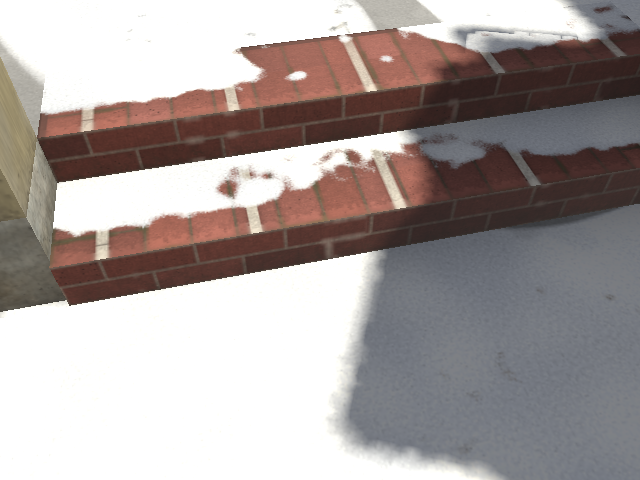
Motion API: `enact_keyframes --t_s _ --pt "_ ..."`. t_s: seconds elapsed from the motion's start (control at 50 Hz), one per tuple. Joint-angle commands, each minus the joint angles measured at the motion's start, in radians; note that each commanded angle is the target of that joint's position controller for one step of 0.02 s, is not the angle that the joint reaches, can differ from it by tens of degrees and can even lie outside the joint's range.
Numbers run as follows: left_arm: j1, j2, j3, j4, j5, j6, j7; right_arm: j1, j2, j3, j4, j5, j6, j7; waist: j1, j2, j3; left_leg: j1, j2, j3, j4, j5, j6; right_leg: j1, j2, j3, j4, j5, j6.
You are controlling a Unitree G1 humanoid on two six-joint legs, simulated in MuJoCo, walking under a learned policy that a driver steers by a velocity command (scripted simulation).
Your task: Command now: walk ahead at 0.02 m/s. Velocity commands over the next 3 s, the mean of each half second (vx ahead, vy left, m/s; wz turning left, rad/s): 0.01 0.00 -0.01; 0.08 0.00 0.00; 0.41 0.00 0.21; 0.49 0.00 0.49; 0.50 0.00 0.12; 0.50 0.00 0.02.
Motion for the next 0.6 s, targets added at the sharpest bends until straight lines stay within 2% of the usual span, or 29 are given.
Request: enact_keyframes --t_s 0.02,0.26,0.6 --pt "-0.001 0.123 0.030 -0.036 -0.001 -0.011 0.004 -0.005 -0.103 -0.022 -0.026 0.003 -0.003 -0.007 -0.002 -0.009 -0.067 0.009 0.045 -0.038 -0.067 0.228 0.017 0.056 -0.041 0.039 -0.062 0.331 -0.039" --pt "-0.005 0.112 0.026 0.073 -0.003 -0.006 0.012 -0.002 -0.106 -0.023 0.052 0.004 0.006 -0.023 -0.002 -0.001 -0.033 0.009 0.047 -0.042 -0.097 0.180 0.015 0.060 -0.021 0.013 -0.093 0.261 -0.031" --pt "0.018 0.095 0.010 0.220 -0.004 -0.005 0.019 0.055 -0.084 -0.013 0.118 0.004 0.002 -0.034 0.003 0.004 0.006 -0.014 0.040 -0.044 -0.145 0.078 0.019 0.036 -0.008 -0.007 -0.134 0.151 -0.020"
Next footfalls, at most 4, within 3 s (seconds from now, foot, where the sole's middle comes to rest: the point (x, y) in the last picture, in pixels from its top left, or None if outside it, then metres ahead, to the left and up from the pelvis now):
1.50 left None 0.41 0.11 -0.77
1.98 right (330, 379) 0.74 0.01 -0.77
2.48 left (210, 348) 0.83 0.29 -0.77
2.98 right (253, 194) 1.20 0.20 -0.62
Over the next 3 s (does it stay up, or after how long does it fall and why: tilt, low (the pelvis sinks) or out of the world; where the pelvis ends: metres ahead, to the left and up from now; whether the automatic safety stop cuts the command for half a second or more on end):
stays up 1.03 0.22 0.03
